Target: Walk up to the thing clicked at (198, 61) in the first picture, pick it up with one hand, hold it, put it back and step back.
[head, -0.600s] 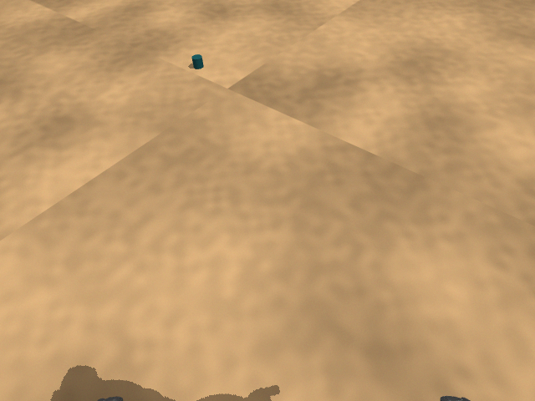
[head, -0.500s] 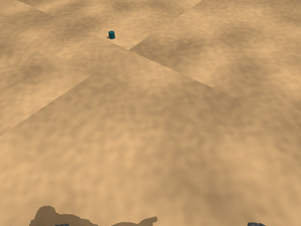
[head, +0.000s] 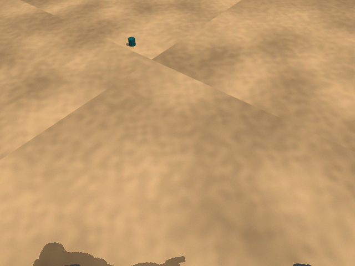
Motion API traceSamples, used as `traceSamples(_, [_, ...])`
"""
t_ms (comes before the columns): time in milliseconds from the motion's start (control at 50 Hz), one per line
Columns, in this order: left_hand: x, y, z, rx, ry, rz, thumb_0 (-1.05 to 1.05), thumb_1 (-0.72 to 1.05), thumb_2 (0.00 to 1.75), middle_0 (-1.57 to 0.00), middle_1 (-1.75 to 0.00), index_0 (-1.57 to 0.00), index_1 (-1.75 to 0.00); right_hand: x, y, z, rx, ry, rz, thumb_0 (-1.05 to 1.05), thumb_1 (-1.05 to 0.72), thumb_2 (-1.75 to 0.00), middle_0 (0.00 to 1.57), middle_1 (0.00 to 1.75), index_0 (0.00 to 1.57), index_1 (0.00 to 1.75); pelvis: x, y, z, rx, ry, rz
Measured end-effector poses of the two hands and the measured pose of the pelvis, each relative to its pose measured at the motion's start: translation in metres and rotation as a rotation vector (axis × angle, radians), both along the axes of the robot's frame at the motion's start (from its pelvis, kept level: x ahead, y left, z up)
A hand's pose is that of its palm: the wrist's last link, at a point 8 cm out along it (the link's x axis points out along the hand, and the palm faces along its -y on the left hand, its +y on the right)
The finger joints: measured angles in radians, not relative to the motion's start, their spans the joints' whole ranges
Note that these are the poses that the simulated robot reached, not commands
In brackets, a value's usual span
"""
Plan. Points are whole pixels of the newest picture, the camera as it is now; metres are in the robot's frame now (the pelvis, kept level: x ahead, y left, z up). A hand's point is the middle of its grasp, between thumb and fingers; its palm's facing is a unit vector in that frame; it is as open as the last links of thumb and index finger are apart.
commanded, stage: stand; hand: left
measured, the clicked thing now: (131, 41) +2.39 +0.52 -0.74
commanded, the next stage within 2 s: walk up in 0.52 s
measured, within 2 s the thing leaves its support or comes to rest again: neither
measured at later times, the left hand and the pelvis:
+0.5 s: hand out of the picture +0.08 +0.25 -0.16, palm faces -0.02 -0.94 -0.34, open 7.3 cm; pelvis +0.00 +0.00 +0.00, yaw +0 degrees
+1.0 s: hand (28, 253) +0.17 +0.43 -0.18, palm faces +0.03 -0.93 -0.37, open 7.3 cm; pelvis +0.14 +0.13 -0.03, yaw +4 degrees
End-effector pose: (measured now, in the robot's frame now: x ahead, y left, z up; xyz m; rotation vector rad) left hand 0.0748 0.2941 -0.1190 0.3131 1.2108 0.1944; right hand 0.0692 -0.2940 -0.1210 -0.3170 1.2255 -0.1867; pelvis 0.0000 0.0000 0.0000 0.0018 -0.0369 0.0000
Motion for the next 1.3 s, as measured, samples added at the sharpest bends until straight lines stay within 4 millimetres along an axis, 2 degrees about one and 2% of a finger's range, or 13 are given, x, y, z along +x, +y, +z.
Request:
traceSamples(520, [0.001, 0.004, 0.0, 0.003, 0.001, 0.002, 0.0, 0.91, 0.9, -0.21, -0.29, -0.21, -0.3, 0.005, 0.003, 0.001, 0.0, -0.006, 0.001, 0.0, -0.91, -0.9, 0.21, 0.3, 0.2, 0.3, 0.003, 0.003, 0.0, -0.001, -0.002, 0.001])
traceSamples(600, [0.001, 0.014, 0.004, -0.016, -0.048, 0.01, 0.0, 0.91, 0.9, -0.21, -0.3, -0.21, -0.3, 0.01, -0.002, 0.003, 0.015, -0.022, 0.019, 0.0, -0.91, -0.9, 0.21, 0.3, 0.2, 0.3, 0.009, 0.005, -0.003, -0.014, 0.018, 0.027])
traceSamples(640, [-0.002, 0.025, 0.007, -0.007, -0.077, 0.033, 0.0, 0.91, 0.9, -0.21, -0.3, -0.21, -0.3, 0.019, -0.005, 0.007, -0.002, -0.01, 0.046, 0.01, -0.91, -0.9, 0.21, 0.3, 0.2, 0.3, 0.014, 0.01, -0.003, -0.015, 0.028, 0.046])
traceSamples(700, [-0.013, 0.048, 0.013, 0.017, -0.076, 0.066, 0.0, 0.91, 0.9, -0.21, -0.3, -0.21, -0.3, 0.045, -0.004, 0.016, -0.024, -0.024, 0.083, 0.01, -0.91, -0.9, 0.21, 0.3, 0.2, 0.3, 0.024, 0.022, -0.001, -0.016, 0.023, 0.054])
traceSamples(780, [-0.022, 0.089, 0.012, 0.05, -0.026, 0.11, 0.0, 0.9, 0.9, -0.21, -0.3, -0.21, -0.3, 0.092, 0.008, 0.029, -0.048, -0.077, 0.126, 0.01, -0.91, -0.9, 0.21, 0.3, 0.2, 0.3, 0.047, 0.045, -0.004, -0.026, 0.008, 0.078])
traceSamples(840, [-0.016, 0.125, 0.002, 0.063, 0.003, 0.136, 0.0, 0.9, 0.9, -0.21, -0.3, -0.21, -0.3, 0.131, 0.027, 0.037, -0.072, -0.124, 0.145, 0.01, -0.91, -0.9, 0.2, 0.3, 0.2, 0.3, 0.073, 0.067, -0.012, -0.033, 0.003, 0.088])
traceSamples(900, [0.01, 0.163, -0.018, 0.071, 0.019, 0.142, 0.01, 0.9, 0.9, -0.21, -0.3, -0.21, -0.3, 0.163, 0.049, 0.037, -0.11, -0.181, 0.141, 0.01, -0.91, -0.9, 0.2, 0.3, 0.2, 0.3, 0.103, 0.096, -0.028, -0.027, 0.007, 0.09])
traceSamples(940, [0.037, 0.179, -0.029, 0.074, 0.033, 0.116, 0.01, 0.91, 0.9, -0.21, -0.29, -0.21, -0.3, 0.172, 0.063, 0.034, -0.13, -0.218, 0.118, 0.0, -0.91, -0.9, 0.2, 0.3, 0.2, 0.3, 0.118, 0.11, -0.036, 0.001, 0.003, 0.075])
traceSamples(980, [0.072, 0.181, -0.028, 0.053, 0.021, 0.072, 0.01, 0.91, 0.9, -0.2, -0.29, -0.2, -0.3, 0.17, 0.077, 0.035, -0.121, -0.217, 0.076, 0.0, -0.91, -0.9, 0.2, 0.3, 0.2, 0.3, 0.133, 0.121, -0.031, -0.002, -0.002, 0.068])
traceSamples(1080, [0.168, 0.175, -0.008, -0.042, -0.109, 0.009, 0.01, 0.91, 0.9, -0.2, -0.29, -0.2, -0.3, 0.16, 0.107, 0.038, -0.092, -0.102, 0.021, 0.0, -0.91, -0.9, 0.21, 0.3, 0.2, 0.3, 0.177, 0.141, -0.008, 0.0, -0.007, 0.065])
traceSamples(1140, [0.215, 0.177, 0.0, -0.064, -0.14, -0.023, 0.01, 0.91, 0.9, -0.2, -0.29, -0.21, -0.3, 0.163, 0.121, 0.034, -0.074, -0.041, -0.004, 0.0, -0.9, -0.9, 0.21, 0.3, 0.2, 0.3, 0.208, 0.15, -0.004, 0.005, -0.008, 0.061])
traceSamples(1220, [0.273, 0.183, 0.004, -0.057, -0.123, -0.045, 0.0, 0.91, 0.9, -0.21, -0.29, -0.21, -0.3, 0.183, 0.133, 0.024, -0.051, 0.021, -0.037, 0.01, -0.9, -0.9, 0.21, 0.3, 0.21, 0.3, 0.256, 0.156, -0.005, 0.01, 0.001, 0.057])
traceSamples(1300, [0.34, 0.186, 0.002, -0.036, -0.109, -0.064, 0.01, 0.91, 0.9, -0.21, -0.29, -0.21, -0.3, 0.219, 0.137, 0.012, -0.034, 0.082, -0.056, 0.01, -0.9, -0.9, 0.21, 0.3, 0.21, 0.3, 0.312, 0.157, -0.012, 0.009, 0.024, 0.057])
